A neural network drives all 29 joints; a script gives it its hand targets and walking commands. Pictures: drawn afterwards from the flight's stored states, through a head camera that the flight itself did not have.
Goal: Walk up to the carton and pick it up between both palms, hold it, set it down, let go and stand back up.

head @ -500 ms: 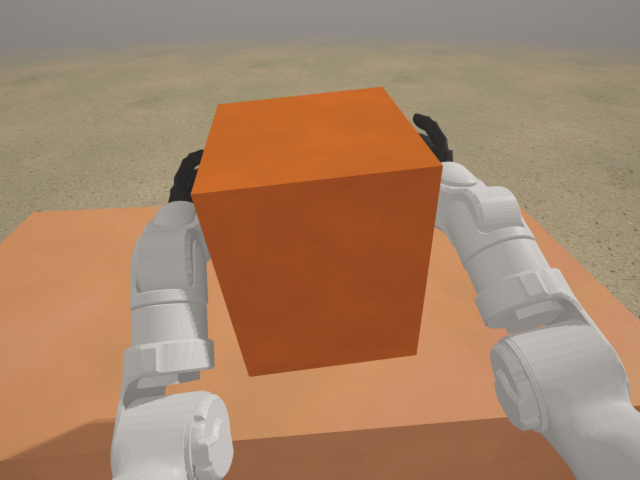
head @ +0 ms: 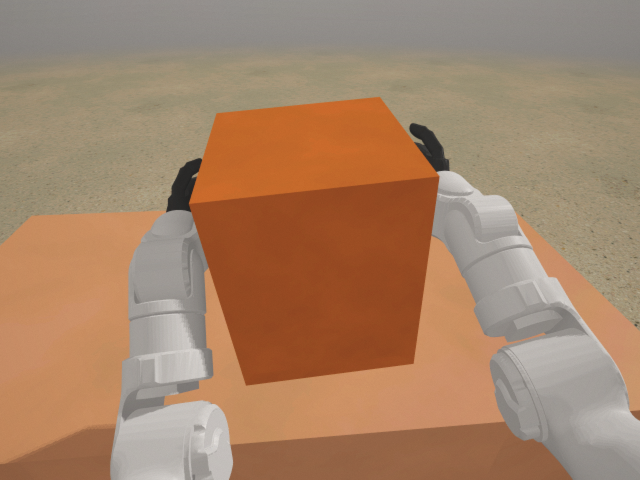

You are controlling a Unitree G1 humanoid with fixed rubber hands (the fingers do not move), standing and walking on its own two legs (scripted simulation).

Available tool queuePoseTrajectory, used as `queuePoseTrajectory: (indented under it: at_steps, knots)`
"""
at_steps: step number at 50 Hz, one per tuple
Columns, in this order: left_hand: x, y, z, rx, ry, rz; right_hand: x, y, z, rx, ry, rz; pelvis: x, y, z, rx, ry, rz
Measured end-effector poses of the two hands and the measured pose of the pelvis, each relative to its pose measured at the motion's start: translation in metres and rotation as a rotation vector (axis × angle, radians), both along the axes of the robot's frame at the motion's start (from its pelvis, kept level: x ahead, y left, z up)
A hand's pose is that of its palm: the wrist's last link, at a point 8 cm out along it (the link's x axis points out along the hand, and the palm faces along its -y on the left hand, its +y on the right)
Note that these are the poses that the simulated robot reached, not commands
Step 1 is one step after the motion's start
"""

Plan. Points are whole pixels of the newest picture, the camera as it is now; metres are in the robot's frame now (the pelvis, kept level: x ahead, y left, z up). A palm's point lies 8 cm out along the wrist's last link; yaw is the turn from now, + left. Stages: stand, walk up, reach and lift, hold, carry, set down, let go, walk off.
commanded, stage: hold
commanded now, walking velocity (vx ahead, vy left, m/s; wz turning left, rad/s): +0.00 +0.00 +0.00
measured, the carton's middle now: (314, 237) +0.35 +0.01 +0.22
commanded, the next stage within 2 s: none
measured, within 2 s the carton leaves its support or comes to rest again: neither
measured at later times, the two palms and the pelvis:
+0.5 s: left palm (183, 217) +0.36 +0.16 +0.25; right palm (430, 180) +0.37 -0.13 +0.28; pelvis -0.01 +0.01 +0.00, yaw +0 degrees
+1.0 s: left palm (192, 215) +0.36 +0.15 +0.25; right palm (435, 180) +0.37 -0.14 +0.28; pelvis +0.01 +0.00 +0.00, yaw +0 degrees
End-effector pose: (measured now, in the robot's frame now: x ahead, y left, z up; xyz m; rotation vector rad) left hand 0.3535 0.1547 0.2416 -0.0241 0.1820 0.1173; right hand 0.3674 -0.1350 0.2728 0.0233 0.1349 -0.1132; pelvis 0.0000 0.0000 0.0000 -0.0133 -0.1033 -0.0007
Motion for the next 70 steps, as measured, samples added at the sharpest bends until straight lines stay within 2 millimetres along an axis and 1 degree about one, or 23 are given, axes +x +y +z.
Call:
queuePoseTrajectory:
  at_steps: [5, 14, 23, 28, 35, 39, 45, 49, 55, 63, 70]
  knots:
    - [-0.003, 0.002, 0.002, 0.002, -0.01, 0.0, -0.003, 0.002, 0.001, 0.01, -0.009, -0.002, -0.002, 0.0, 0.0, -0.002, 0.003, 0.003]
    - [0.001, 0.001, 0.011, 0.01, -0.012, -0.006, -0.002, 0.001, 0.01, 0.017, -0.008, -0.011, -0.007, 0.002, 0.0, -0.004, 0.012, -0.003]
    - [0.001, 0.002, 0.008, 0.017, -0.002, -0.007, -0.001, 0.002, 0.008, 0.008, 0.003, -0.007, -0.008, 0.005, 0.0, -0.007, 0.023, -0.007]
    - [0.007, 0.0, 0.005, 0.017, 0.024, -0.005, 0.005, 0.001, 0.004, 0.032, 0.032, -0.015, -0.008, 0.006, 0.0, -0.002, 0.045, -0.015]
    - [0.015, -0.005, 0.011, 0.027, 0.003, -0.001, 0.011, -0.005, 0.008, 0.013, 0.013, -0.011, -0.006, 0.005, 0.0, -0.005, 0.059, -0.019]
    - [0.017, -0.008, 0.007, 0.02, 0.013, -0.006, 0.012, -0.007, 0.005, 0.0, 0.024, -0.013, -0.002, 0.003, 0.0, -0.002, 0.042, -0.013]
    - [0.013, -0.008, 0.001, 0.023, 0.009, -0.005, 0.01, -0.008, 0.0, 0.001, 0.022, -0.008, 0.004, 0.001, 0.0, 0.0, 0.025, -0.006]
    - [0.01, -0.007, 0.004, 0.02, -0.009, 0.002, 0.008, -0.007, 0.002, 0.006, 0.005, -0.001, 0.006, 0.0, 0.0, 0.001, 0.015, -0.002]
    - [0.0, -0.004, 0.009, 0.005, -0.039, 0.011, 0.0, -0.004, 0.006, 0.005, -0.024, 0.007, 0.006, -0.002, -0.001, -0.001, 0.0, 0.005]
    - [-0.003, -0.003, 0.008, 0.007, -0.017, -0.001, -0.005, -0.004, 0.006, 0.017, 0.0, -0.006, 0.002, -0.003, -0.001, -0.001, -0.006, 0.008]
    - [0.001, -0.002, 0.008, 0.004, 0.002, -0.013, -0.004, -0.003, 0.005, 0.011, 0.022, -0.016, -0.005, -0.002, 0.0, -0.003, 0.013, -0.002]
